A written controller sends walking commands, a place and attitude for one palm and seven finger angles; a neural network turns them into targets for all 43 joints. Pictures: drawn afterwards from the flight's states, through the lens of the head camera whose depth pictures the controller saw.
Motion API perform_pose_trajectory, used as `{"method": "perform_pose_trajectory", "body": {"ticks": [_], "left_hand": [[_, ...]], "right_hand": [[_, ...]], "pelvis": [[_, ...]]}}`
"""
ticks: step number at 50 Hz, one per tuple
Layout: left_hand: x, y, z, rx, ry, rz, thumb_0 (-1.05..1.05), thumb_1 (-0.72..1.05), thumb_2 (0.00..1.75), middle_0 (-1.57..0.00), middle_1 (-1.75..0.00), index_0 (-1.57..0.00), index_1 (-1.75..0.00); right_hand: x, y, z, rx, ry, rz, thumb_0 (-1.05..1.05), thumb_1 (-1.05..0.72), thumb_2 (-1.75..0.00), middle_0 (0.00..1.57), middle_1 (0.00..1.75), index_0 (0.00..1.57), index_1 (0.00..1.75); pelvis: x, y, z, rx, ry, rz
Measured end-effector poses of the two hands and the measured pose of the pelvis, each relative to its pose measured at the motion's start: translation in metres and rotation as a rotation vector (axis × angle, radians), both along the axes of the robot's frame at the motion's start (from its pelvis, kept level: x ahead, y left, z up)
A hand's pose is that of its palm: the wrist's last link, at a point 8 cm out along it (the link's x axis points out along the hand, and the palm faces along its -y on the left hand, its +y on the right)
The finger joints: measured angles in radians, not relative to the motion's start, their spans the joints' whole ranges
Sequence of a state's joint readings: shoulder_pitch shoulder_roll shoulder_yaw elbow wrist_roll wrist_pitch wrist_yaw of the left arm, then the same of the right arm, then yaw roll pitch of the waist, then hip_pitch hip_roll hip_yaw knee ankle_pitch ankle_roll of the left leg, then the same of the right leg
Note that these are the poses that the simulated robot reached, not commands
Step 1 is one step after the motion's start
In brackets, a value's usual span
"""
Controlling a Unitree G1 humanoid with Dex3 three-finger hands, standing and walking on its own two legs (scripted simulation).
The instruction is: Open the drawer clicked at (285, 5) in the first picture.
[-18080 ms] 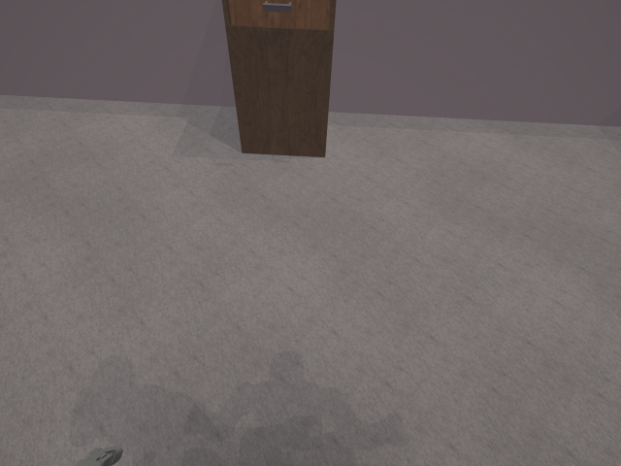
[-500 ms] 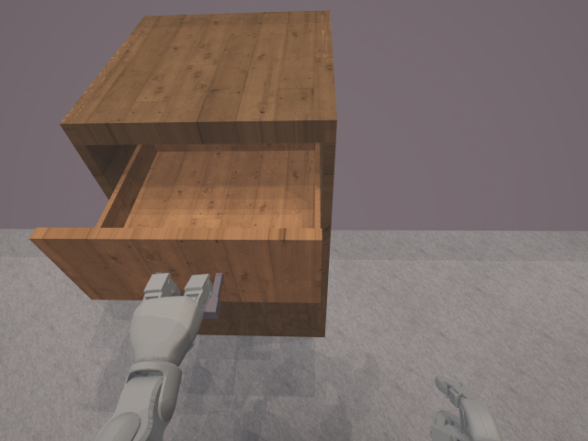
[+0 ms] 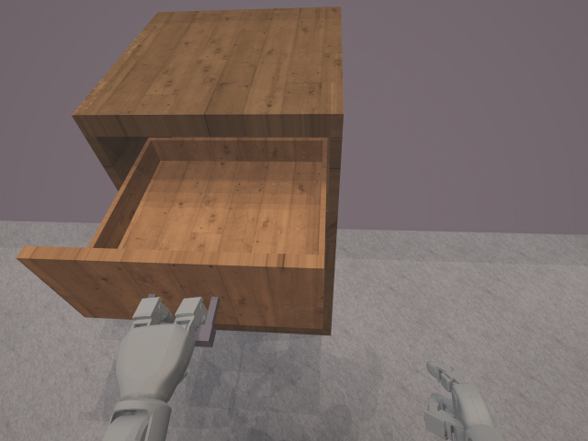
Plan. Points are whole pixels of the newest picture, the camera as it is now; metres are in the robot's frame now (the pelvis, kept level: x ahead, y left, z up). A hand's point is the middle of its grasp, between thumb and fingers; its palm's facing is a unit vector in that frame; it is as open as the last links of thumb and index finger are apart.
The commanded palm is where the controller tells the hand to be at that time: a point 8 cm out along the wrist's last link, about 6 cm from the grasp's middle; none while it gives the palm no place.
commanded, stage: pull the drawer open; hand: left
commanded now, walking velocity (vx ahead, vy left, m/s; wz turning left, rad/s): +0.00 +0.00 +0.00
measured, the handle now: (177, 318) +0.28 +0.19 +0.01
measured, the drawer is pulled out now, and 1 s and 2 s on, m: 0.26 0.30 0.30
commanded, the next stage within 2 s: open the thumb to release the handle in 0.56 s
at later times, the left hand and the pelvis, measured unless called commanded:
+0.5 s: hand (165, 402) +0.18 +0.18 -0.01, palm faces +0.01 -0.13 -0.99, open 5.6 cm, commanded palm +0.14 +0.20 +0.04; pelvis +0.00 -0.01 -0.01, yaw +0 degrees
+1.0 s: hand (165, 398) +0.18 +0.18 +0.00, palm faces +0.02 -0.12 -0.99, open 8.8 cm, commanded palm +0.15 +0.20 +0.04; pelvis -0.01 -0.02 -0.01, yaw +1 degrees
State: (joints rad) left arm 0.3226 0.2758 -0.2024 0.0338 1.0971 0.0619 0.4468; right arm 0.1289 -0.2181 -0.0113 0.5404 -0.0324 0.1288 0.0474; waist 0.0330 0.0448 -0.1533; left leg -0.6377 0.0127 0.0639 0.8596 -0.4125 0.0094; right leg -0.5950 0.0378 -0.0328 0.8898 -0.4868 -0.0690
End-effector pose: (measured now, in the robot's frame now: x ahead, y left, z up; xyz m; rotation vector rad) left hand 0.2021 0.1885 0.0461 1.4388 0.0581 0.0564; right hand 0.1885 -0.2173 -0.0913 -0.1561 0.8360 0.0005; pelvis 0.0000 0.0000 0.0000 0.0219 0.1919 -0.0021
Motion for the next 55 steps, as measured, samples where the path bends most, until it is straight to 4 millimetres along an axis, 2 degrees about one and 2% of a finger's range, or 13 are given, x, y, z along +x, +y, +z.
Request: {"method": "perform_pose_trajectory", "body": {"ticks": [18,39,46,55], "left_hand": [[-0.046,0.001,0.001,-0.01,0.005,-0.003,0.03,0.71,0.79,-0.25,-1.35,-0.43,-1.33],[-0.045,0.001,0.0,0.02,-0.031,0.024,0.0,0.68,0.8,-0.31,-1.35,-0.41,-1.34],[-0.043,0.0,0.002,0.007,-0.027,0.044,0.0,0.46,0.71,-0.33,-1.32,-0.39,-1.31],[-0.045,0.001,0.003,0.001,-0.002,0.018,0.0,-0.07,0.48,-0.33,-1.27,-0.35,-1.25]], "right_hand": [[0.005,-0.004,-0.005,0.003,-0.028,0.036,0.01,-0.9,-0.9,0.2,0.3,0.2,0.3],[-0.001,-0.011,-0.02,-0.013,0.005,0.039,0.01,-0.9,-0.9,0.2,0.3,0.2,0.3],[-0.005,-0.01,-0.016,-0.017,0.009,0.033,0.01,-0.9,-0.9,0.2,0.3,0.2,0.3],[-0.005,-0.011,-0.004,-0.018,-0.031,0.021,0.01,-0.9,-0.9,0.2,0.3,0.2,0.3]], "pelvis": [[-0.002,-0.006,-0.009,0.01,0.018,-0.011],[-0.008,-0.013,-0.015,0.011,0.027,0.016],[-0.012,-0.016,-0.01,0.013,0.009,0.02],[-0.017,-0.017,-0.006,0.009,-0.006,0.016]]}}
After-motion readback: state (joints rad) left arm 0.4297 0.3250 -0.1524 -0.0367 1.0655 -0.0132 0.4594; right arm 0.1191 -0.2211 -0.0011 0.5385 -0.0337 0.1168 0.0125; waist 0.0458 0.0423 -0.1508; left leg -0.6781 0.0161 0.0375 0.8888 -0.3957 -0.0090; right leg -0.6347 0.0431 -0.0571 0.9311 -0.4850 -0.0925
